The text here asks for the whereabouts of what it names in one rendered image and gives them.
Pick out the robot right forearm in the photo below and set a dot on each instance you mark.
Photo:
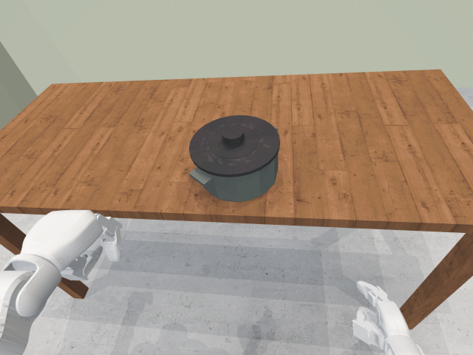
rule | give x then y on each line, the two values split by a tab
401	345

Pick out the left robot hand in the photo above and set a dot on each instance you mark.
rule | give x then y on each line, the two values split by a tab
63	237

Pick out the pot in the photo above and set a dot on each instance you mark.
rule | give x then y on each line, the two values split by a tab
236	189

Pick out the right robot hand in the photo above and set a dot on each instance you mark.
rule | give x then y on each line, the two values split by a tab
374	328

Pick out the knob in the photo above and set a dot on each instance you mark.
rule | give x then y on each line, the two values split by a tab
233	135

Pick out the lid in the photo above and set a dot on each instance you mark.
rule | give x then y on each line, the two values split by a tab
210	154

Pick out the robot left forearm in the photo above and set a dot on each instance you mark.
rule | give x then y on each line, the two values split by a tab
26	283

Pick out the table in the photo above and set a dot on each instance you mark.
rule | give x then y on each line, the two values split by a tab
365	150

